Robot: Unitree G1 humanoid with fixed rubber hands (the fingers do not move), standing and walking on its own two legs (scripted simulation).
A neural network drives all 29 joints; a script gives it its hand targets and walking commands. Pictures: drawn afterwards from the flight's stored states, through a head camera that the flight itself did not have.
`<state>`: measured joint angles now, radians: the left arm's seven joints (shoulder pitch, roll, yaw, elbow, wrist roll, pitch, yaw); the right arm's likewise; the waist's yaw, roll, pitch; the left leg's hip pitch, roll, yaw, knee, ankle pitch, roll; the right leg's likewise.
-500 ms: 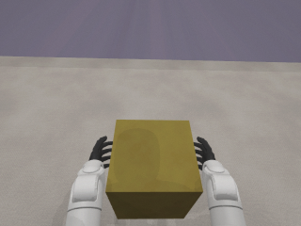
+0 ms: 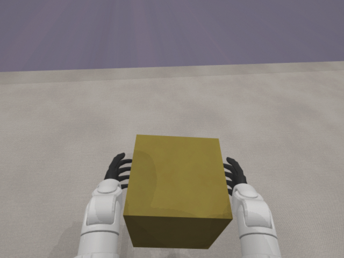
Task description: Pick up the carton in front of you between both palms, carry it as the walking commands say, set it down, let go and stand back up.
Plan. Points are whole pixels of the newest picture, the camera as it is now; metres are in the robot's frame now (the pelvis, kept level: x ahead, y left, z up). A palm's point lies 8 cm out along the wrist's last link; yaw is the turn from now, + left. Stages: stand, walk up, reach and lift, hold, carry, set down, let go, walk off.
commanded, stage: hold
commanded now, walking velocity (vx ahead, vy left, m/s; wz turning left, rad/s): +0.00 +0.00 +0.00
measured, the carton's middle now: (174, 194) +0.30 -0.01 -0.03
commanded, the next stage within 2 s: set down in 0.32 s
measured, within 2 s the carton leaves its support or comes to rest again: neither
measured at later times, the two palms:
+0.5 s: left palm (91, 183) +0.29 +0.19 +0.04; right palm (219, 187) +0.27 -0.11 +0.05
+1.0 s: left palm (100, 204) +0.33 +0.21 -0.16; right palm (194, 198) +0.35 -0.09 -0.14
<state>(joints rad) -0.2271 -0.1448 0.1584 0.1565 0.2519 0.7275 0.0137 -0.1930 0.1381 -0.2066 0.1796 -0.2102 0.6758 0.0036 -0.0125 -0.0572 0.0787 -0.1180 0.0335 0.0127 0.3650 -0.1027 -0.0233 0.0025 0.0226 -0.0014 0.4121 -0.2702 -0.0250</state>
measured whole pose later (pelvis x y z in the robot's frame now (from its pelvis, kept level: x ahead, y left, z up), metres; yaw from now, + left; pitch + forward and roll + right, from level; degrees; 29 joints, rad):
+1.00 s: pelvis -0.05 +0.02 -0.08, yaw +1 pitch +22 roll -2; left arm -0.64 -0.07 0.40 0.56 0.28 0.16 -0.03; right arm -0.63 0.16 -0.43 0.59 -0.26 0.12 -0.05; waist 0.04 -0.07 0.07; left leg -1.12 -0.01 -0.05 0.95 -0.22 0.00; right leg -0.99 0.07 0.03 1.03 -0.43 0.01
